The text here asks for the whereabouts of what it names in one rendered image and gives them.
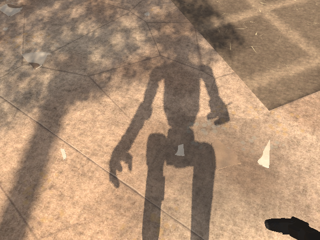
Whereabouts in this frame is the robot right hand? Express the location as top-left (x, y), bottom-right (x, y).
top-left (264, 216), bottom-right (320, 240)

